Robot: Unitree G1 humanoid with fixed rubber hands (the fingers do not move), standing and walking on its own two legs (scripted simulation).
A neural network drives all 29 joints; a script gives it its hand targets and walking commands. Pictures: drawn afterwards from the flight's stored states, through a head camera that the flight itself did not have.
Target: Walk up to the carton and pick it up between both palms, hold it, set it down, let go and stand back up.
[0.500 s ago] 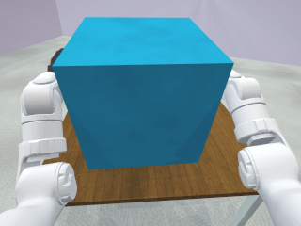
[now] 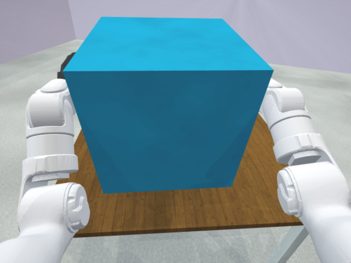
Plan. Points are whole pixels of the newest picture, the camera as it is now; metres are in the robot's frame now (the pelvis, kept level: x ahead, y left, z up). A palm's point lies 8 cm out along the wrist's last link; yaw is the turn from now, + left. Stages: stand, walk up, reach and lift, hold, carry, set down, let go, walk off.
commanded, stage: hold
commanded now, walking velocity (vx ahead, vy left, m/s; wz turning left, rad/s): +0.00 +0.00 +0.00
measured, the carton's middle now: (166, 101) +0.41 +0.01 +0.24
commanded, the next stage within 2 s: none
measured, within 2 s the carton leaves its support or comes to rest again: neither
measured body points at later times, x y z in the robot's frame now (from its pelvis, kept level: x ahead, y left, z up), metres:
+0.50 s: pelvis +0.00 +0.00 +0.00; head -0.08 +0.02 +0.44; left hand +0.38 +0.20 +0.28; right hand +0.39 -0.19 +0.29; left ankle +0.02 +0.13 -0.75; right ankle +0.00 -0.11 -0.75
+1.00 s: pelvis +0.00 +0.00 +0.00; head -0.08 +0.02 +0.44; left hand +0.38 +0.20 +0.29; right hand +0.39 -0.19 +0.29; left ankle +0.02 +0.13 -0.75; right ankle +0.00 -0.11 -0.75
